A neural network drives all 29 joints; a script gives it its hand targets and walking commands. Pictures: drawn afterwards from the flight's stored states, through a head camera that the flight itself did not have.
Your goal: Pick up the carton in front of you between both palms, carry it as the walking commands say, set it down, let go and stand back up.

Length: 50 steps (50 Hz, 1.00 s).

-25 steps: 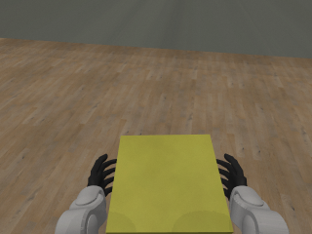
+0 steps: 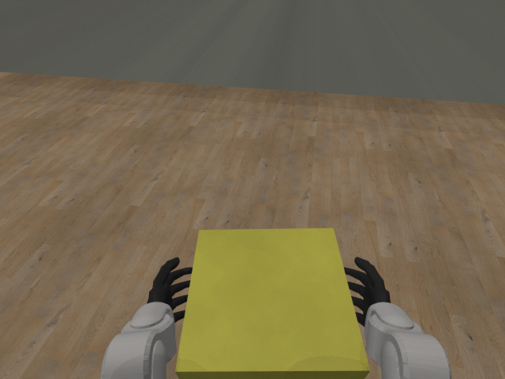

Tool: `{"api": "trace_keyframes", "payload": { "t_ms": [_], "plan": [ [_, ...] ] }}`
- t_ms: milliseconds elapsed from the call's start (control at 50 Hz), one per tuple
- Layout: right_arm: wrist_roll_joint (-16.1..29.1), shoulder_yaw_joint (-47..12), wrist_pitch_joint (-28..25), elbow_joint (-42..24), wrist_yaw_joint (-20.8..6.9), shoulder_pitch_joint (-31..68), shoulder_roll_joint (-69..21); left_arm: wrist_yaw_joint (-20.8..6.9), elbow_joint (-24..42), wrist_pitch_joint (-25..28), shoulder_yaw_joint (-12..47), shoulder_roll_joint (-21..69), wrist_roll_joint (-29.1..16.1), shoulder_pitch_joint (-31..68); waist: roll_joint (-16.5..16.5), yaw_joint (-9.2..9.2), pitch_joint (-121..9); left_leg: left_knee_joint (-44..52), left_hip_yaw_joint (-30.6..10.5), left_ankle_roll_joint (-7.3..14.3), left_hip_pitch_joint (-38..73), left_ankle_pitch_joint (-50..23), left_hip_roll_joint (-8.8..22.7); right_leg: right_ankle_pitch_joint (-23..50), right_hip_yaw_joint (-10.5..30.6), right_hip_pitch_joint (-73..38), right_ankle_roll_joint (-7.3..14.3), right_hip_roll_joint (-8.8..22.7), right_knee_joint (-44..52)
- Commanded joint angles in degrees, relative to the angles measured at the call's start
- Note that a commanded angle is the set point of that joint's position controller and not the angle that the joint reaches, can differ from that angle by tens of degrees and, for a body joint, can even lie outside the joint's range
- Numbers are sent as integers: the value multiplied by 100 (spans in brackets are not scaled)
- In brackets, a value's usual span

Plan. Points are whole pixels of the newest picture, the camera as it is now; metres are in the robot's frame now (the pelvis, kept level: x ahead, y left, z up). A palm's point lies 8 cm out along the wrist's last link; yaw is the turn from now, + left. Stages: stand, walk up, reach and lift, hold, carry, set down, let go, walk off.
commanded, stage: carry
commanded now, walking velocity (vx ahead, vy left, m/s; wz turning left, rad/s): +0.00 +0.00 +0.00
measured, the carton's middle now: (267, 328) +0.24 +0.00 +0.00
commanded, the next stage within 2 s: hold in 1.00 s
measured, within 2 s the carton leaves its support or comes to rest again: neither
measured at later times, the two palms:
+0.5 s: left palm (170, 314) +0.25 +0.15 +0.02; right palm (361, 315) +0.25 -0.15 +0.02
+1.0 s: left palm (164, 305) +0.26 +0.16 +0.04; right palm (356, 305) +0.26 -0.14 +0.03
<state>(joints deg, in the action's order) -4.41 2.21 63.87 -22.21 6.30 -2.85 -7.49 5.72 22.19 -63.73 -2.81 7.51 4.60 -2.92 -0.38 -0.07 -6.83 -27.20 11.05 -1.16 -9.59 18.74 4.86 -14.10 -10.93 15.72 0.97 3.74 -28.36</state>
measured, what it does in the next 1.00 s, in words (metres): stands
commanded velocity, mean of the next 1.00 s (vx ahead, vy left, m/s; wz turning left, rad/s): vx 0.00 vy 0.00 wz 0.00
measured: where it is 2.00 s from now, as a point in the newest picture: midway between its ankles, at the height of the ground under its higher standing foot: outside the picture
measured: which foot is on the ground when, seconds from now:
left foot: down 0.00-1.00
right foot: down 0.00-1.00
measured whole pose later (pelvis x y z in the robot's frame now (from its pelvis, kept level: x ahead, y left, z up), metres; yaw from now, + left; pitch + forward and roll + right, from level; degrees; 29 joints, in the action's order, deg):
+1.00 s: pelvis -0.03 +0.01 +0.00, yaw +0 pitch +2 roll +0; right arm -12.5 8.2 42.3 6.2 1.6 9.9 -7.8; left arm 1.5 -6.4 -42.2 -8.6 7.8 12.4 10.0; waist -0.2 -0.1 -4.2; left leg -29.0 11.0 0.2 -13.3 17.4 4.0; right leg -11.5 -10.5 18.7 0.3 4.9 -28.6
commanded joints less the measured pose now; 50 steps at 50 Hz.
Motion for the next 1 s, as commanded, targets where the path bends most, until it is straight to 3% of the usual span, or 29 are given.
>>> {"api": "trace_keyframes", "payload": {
  "t_ms": [0, 200, 380, 480, 600, 700, 980],
  "plan": [
    [968, -3000, -348, -281, -522, 2170, -3232, -503, 288, 330, 2996, 3253, -997, 2172, 29, 5, -512, 511, -481, 109, -171, -982, 513, 1232, 628, -391, 6, 592, 445],
    [563, -2561, -1214, 862, -881, 2612, -3284, -844, -880, 1189, 2607, 3294, -645, 2603, 48, 6, -699, 494, -488, 117, -242, -849, 514, 1149, 629, -376, 1, 616, 441],
    [315, -2163, -2353, 2219, -1242, 3239, -3446, -1196, -2301, 2343, 2151, 3458, -333, 3204, 56, -1, -885, 451, -521, 121, -228, -834, 493, 1189, 626, -436, -3, 617, 413],
    [367, -2355, -2844, 2552, -1425, 3679, -3958, -1388, -2630, 2837, 2350, 3972, -389, 3636, 62, -1, -1035, 407, -526, 119, -170, -908, 482, 1303, 614, -509, -12, 618, 375],
    [625, -2851, -2614, 2246, -1599, 3708, -4786, -1556, -2265, 2607, 2861, 4775, -633, 3685, 37, -7, -1265, 275, -521, 116, -68, -1249, 490, 1594, 605, -591, -22, 642, 274],
    [486, -2603, -2354, 2385, -1629, 3446, -4713, -1585, -2419, 2350, 2617, 4700, -504, 3432, 48, -6, -1228, 212, -514, 110, -71, -1490, 496, 1762, 586, -538, -40, 650, 209],
    [564, -2640, -2365, 2412, -1699, 3722, -4946, -1659, -2439, 2351, 2664, 4936, -585, 3717, 33, -2, -1179, 267, -535, 143, -112, -1437, 498, 1563, 582, -514, -75, 642, 229]
  ]
}}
